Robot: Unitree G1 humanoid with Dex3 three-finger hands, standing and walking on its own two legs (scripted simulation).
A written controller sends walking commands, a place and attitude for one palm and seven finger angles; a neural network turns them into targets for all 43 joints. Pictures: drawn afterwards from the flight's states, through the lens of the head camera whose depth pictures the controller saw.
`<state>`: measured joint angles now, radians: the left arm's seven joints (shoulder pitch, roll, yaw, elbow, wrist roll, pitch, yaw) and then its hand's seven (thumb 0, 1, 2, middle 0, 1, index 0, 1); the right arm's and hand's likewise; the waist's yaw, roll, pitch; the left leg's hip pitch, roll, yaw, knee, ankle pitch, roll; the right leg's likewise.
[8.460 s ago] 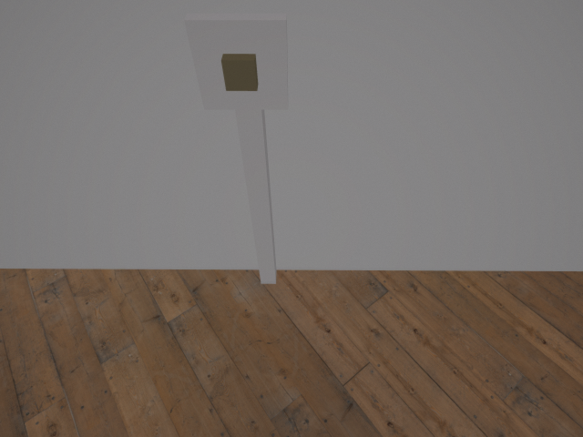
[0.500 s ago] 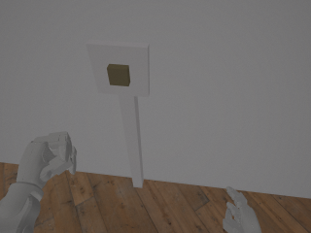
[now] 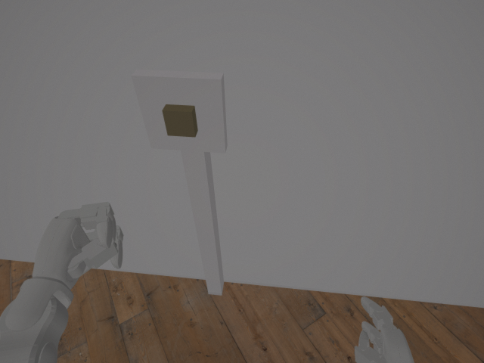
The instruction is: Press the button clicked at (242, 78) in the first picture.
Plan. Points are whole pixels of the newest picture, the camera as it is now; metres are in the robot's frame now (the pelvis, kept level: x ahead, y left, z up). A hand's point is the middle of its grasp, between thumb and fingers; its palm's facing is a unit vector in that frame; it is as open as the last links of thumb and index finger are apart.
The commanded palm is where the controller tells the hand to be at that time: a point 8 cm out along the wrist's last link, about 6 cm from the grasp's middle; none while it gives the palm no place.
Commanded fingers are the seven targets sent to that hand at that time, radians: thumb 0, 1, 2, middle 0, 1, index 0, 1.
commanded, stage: aim a knuckle at the button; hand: left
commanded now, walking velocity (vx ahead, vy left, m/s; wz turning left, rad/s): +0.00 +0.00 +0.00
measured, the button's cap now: (181, 120) +0.55 +0.19 +0.14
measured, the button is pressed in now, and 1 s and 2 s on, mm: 0 0 0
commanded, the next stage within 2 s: none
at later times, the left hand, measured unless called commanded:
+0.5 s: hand (152, 205) +0.31 +0.18 +0.13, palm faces +0.01 -1.00 -0.04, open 3.1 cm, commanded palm +0.28 +0.24 +0.13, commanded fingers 0.00 0.90 0.90 -1.30 -1.50 -1.30 -1.50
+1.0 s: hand (169, 180) +0.39 +0.17 +0.11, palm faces +0.00 -1.00 +0.01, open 3.1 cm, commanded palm +0.37 +0.23 +0.12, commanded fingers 0.00 0.90 0.90 -1.30 -1.50 -1.30 -1.50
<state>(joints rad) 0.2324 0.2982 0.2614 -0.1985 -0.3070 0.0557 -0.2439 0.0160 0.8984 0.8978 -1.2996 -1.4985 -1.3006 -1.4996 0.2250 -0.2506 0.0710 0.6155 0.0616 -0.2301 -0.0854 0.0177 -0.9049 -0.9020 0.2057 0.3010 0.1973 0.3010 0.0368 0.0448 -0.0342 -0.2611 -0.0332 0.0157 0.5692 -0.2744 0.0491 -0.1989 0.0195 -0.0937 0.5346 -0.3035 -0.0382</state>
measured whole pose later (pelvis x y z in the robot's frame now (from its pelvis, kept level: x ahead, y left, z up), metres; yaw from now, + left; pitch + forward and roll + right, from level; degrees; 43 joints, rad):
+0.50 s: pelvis +0.01 -0.02 +0.00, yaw -1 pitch +0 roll +0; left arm -0.04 0.30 0.26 0.10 -0.30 0.00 -0.25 0.02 0.90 0.90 -1.30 -1.50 -1.30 -1.50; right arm 0.22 -0.26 0.06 0.65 0.06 -0.23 -0.09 0.02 -0.91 -0.90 0.21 0.30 0.20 0.30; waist 0.01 0.05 -0.03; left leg -0.28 -0.01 0.02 0.56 -0.28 0.02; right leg -0.23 0.04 -0.09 0.55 -0.32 -0.06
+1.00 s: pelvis +0.01 -0.01 +0.00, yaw -1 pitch +3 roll +0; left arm -0.37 0.31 0.23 0.46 -0.24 -0.03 -0.19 0.02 0.90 0.90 -1.30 -1.50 -1.30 -1.50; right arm 0.23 -0.25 0.06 0.64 0.07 -0.13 -0.09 0.02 -0.91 -0.90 0.21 0.30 0.20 0.30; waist -0.02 0.02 -0.03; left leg -0.35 -0.03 0.03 0.58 -0.29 0.04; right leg -0.31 0.02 -0.08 0.57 -0.32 -0.05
